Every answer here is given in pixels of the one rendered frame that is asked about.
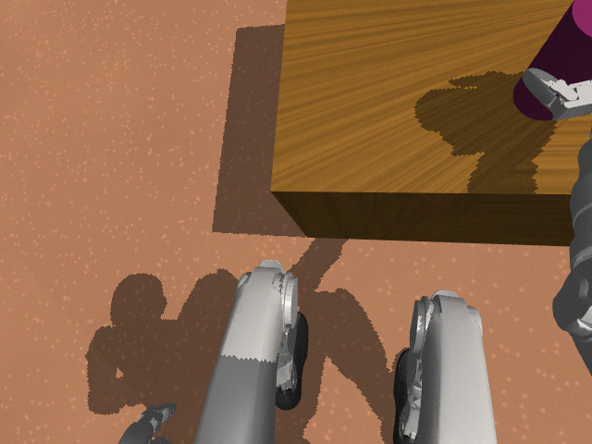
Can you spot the left robot hand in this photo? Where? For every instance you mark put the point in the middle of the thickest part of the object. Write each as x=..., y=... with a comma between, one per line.
x=150, y=421

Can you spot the left robot foot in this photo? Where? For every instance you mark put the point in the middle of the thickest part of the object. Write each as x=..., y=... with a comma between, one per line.
x=289, y=398

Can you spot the right robot foot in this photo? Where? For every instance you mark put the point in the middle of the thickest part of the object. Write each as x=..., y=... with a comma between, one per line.
x=401, y=396

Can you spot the right robot hand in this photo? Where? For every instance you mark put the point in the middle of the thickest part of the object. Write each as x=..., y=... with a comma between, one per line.
x=574, y=100

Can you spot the right robot arm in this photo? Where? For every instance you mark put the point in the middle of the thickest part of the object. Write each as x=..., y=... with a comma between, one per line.
x=572, y=306

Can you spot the can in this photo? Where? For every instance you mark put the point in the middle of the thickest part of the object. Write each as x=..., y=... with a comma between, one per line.
x=566, y=54

